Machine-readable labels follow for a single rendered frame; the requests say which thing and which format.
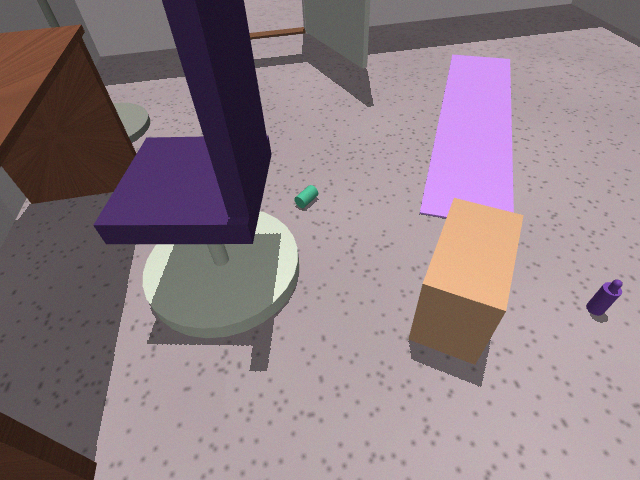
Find desk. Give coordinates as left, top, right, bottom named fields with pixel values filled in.
left=0, top=25, right=137, bottom=480

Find office chair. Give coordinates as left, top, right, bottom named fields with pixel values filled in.
left=93, top=0, right=299, bottom=338

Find coat stand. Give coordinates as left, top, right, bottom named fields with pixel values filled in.
left=37, top=0, right=150, bottom=143

